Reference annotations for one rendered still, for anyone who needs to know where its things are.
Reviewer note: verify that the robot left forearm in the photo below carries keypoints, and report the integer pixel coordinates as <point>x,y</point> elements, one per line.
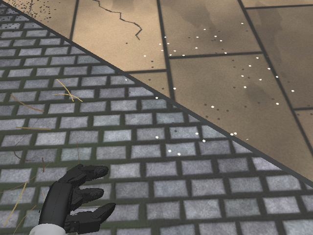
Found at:
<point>47,229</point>

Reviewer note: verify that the robot left hand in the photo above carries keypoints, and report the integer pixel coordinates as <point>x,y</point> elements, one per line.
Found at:
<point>65,196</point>

